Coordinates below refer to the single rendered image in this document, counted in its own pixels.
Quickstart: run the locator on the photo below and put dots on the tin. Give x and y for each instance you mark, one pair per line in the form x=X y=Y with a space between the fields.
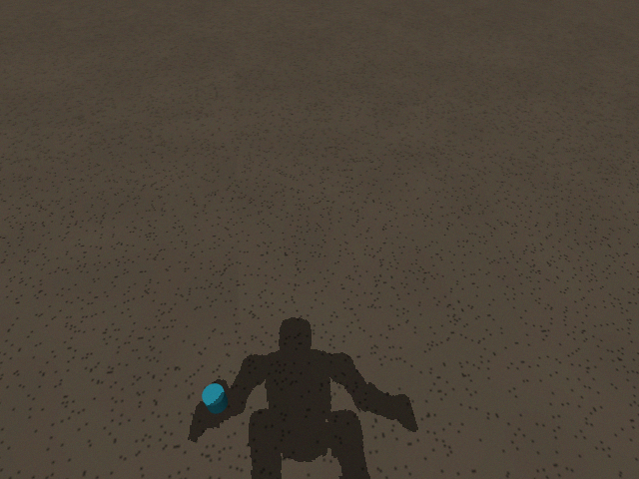
x=215 y=398

